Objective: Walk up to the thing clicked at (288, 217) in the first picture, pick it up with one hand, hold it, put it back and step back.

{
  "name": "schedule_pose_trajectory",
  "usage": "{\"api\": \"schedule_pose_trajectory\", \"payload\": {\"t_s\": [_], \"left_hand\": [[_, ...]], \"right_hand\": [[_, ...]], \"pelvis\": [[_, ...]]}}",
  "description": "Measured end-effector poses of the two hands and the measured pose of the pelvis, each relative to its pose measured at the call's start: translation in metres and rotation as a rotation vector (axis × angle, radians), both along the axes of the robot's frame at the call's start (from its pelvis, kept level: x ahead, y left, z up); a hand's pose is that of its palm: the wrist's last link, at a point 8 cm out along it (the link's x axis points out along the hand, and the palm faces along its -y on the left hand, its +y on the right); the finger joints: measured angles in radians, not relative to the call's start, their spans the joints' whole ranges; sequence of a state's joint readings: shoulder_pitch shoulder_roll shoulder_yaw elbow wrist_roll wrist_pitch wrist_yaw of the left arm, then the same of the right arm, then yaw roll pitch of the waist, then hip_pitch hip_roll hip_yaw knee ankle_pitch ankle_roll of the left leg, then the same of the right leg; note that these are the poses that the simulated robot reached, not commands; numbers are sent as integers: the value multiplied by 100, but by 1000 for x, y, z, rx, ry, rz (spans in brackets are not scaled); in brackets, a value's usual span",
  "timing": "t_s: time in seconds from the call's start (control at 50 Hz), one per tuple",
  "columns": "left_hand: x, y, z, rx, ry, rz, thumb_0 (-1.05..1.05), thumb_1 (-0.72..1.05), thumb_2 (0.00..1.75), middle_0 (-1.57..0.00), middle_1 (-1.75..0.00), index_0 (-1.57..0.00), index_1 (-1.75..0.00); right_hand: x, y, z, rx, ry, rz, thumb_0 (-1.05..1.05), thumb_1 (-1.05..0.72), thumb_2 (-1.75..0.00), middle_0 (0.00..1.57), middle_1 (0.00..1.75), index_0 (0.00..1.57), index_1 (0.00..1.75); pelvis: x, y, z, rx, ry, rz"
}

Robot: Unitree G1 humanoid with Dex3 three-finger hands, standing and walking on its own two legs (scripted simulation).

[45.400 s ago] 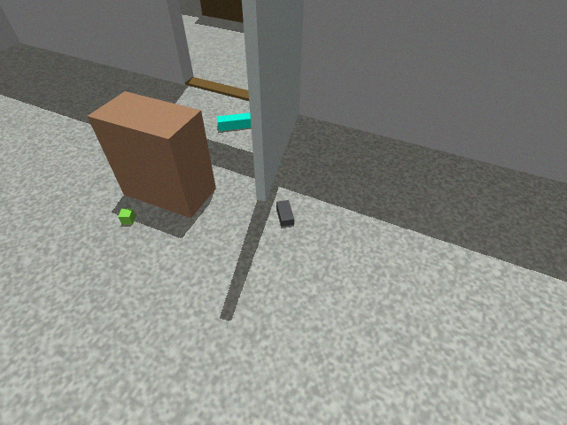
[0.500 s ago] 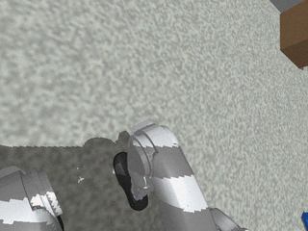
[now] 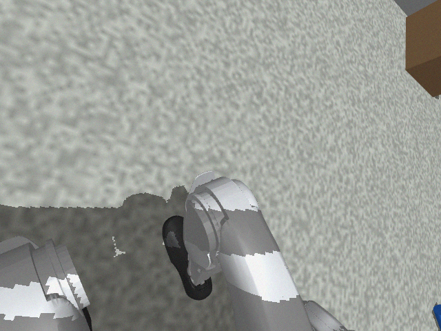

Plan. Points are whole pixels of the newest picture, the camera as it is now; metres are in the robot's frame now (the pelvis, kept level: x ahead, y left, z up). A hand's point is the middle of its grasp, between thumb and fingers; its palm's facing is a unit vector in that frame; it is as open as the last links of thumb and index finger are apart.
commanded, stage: withdraw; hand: left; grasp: from above
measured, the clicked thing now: out of the picture +0.46 +0.34 -0.29
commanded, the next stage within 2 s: home in 0.74 s
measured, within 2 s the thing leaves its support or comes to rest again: neither
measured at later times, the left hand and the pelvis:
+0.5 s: hand out of the picture +0.43 +0.34 -0.10, palm faces -0.51 -0.15 -0.84, open 13.4 cm; pelvis -0.01 -0.01 +0.05, yaw +7 degrees
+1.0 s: hand out of the picture +0.46 +0.36 -0.12, palm faces -0.36 -0.10 -0.93, open 12.7 cm; pelvis +0.01 -0.01 +0.03, yaw +6 degrees
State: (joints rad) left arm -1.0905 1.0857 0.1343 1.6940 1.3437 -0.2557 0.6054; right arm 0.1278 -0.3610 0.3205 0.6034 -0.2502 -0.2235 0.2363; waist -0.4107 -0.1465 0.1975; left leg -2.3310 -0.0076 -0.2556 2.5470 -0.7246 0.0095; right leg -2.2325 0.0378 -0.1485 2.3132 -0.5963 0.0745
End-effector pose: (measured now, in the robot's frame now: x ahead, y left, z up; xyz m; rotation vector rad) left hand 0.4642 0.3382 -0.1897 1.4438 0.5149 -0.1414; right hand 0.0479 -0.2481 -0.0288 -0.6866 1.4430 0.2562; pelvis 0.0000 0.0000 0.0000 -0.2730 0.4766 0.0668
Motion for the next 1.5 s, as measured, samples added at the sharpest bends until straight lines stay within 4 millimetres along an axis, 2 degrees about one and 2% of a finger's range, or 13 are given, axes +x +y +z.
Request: {"api": "schedule_pose_trajectory", "payload": {"t_s": [0.1, 0.18, 0.3, 0.38, 0.54, 0.66, 0.78, 0.9, 1.0, 1.14, 1.3, 1.42, 1.5], "left_hand": [[13, 12, 30, 33, -90, 48, 0, -39, 91, -18, -92, -18, -91], [19, 24, 74, 73, -155, 76, 0, -40, 92, -18, -91, -18, -90], [1, 36, 134, 129, -38, 99, 0, -41, 94, -16, -92, -16, -91], [-16, 28, 153, 90, 79, 94, -1, -41, 94, -16, -92, -16, -91], [-28, 4, 140, -23, 127, -19, 0, -39, 93, -19, -91, -19, -91], [-24, 3, 112, -16, 69, -88, 0, -40, 94, -18, -92, -18, -92], [-10, 10, 95, 25, 4, -72, 0, -41, 94, -17, -93, -17, -92], [5, 17, 104, 78, -61, -3, 0, -36, 92, -20, -89, -20, -88], [2, 22, 123, 70, -26, 68, 0, -22, 90, -23, -77, -22, -76], [-36, 22, 178, -42, -13, 139, 0, 16, 84, -22, -52, -21, -51], [-113, 15, 247, -289, -22, 296, 0, 66, 86, -21, -36, -21, -35], [-164, -6, 291, -476, -43, 387, 0, 82, 89, -21, -32, -21, -31], [-190, -20, 321, -569, -64, 475, 0, 86, 89, -21, -31, -22, -30]], "right_hand": [[1, -5, 1, 13, -3, -30, 0, -91, -90, 20, 30, 20, 30], [7, -10, -2, 33, -26, -89, 0, -91, -90, 20, 30, 20, 30], [33, -14, -13, 93, -78, -160, 0, -90, -90, 20, 30, 20, 30], [51, -15, -13, 111, -119, -161, 0, -90, -90, 20, 30, 20, 30], [59, -33, -5, 12, -158, -116, 0, -90, -90, 20, 30, 20, 30], [43, -44, -11, -79, -122, -121, 0, -90, -90, 20, 30, 20, 30], [20, -35, -21, -91, -62, -153, 0, -90, -90, 20, 30, 20, 30], [5, -20, -29, -37, -12, -222, 0, -90, -90, 20, 30, 20, 30], [7, -10, -27, 20, -11, -267, 0, -89, -89, 20, 30, 20, 30], [35, -12, -8, 71, -53, -287, 0, -90, -90, 20, 30, 20, 30], [107, -15, 43, 97, -243, -220, 0, -90, -90, 20, 30, 20, 30], [167, -2, 92, 146, -437, -169, 0, -91, -90, 20, 30, 20, 30], [196, 15, 126, 203, -549, -156, 0, -91, -90, 20, 29, 20, 30]], "pelvis": [[4, -2, 3, 7, 28, 3], [9, -2, 9, 13, 74, 7], [10, -2, 27, 42, 118, 35], [3, -3, 43, 70, 108, 57], [-9, -13, 44, 93, 82, 66], [-8, -14, 23, 89, 64, 61], [-5, -11, 12, 77, 77, 53], [4, -7, 14, 73, 124, 51], [9, -6, 27, 75, 155, 52], [12, -4, 63, 88, 178, 69], [8, -7, 120, 118, 157, 86], [7, -10, 161, 138, 115, 103], [8, -12, 189, 155, 83, 113]]}}
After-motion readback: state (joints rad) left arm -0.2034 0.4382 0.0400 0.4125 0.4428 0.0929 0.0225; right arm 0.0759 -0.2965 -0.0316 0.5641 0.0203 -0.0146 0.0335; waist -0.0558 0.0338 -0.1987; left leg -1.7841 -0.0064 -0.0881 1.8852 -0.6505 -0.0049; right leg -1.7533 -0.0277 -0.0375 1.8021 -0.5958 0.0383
